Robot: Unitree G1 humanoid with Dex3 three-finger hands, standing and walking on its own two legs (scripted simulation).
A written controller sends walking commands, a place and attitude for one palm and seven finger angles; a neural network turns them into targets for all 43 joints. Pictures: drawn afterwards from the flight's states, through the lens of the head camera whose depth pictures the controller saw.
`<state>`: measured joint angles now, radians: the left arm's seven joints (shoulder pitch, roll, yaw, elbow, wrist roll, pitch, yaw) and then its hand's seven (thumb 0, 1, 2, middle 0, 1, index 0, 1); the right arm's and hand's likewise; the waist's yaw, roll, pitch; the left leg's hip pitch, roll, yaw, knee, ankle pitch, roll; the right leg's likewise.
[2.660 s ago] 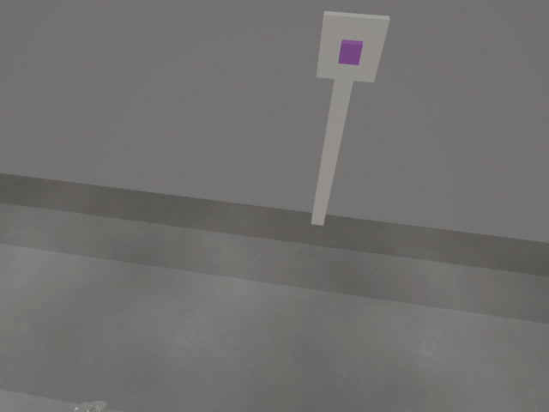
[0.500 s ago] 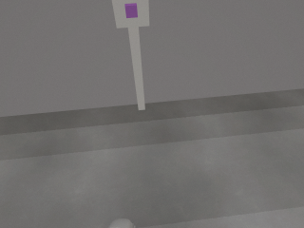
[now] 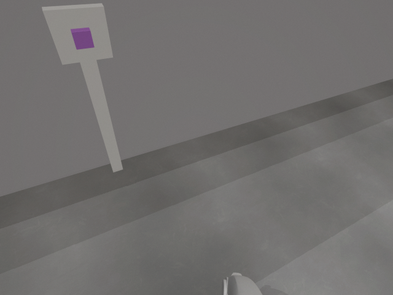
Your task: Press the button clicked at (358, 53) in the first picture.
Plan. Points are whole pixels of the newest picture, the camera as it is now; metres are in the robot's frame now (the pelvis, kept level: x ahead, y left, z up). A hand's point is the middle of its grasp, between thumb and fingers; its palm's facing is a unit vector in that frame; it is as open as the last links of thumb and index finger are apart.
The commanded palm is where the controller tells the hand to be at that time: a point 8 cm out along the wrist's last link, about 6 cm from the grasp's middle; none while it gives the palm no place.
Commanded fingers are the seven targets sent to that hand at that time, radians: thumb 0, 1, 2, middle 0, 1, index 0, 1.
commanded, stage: walk to a spot facing it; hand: left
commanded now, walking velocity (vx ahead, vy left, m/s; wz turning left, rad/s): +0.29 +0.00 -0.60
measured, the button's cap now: (82, 38) +0.86 +0.45 +0.07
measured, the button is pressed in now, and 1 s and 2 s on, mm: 0 0 0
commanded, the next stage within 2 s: turn to face it in 0.46 s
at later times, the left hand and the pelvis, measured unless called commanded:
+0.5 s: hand (152, 228) +0.31 +0.12 -0.18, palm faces -0.29 -0.94 -0.20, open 7.3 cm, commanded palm none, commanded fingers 0.00 0.90 0.90 -0.20 -0.30 -0.20 -0.30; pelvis +0.19 -0.04 -0.01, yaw -17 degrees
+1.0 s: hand (164, 190) +0.43 +0.11 -0.17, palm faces -0.24 -0.95 -0.21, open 7.4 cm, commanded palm none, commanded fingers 0.00 0.90 0.90 -0.20 -0.30 -0.20 -0.30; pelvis +0.30 -0.04 -0.01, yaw -15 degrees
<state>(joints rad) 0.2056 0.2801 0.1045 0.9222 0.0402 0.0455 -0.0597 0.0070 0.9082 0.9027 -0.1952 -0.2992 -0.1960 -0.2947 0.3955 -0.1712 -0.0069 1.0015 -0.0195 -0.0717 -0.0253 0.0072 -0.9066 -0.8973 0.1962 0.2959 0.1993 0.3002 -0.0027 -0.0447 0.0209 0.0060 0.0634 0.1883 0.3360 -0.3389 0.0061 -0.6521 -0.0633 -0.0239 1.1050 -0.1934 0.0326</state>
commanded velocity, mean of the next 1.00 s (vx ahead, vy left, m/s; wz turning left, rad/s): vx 0.12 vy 0.00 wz -0.04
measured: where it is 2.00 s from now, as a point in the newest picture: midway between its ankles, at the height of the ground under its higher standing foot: (196, 283)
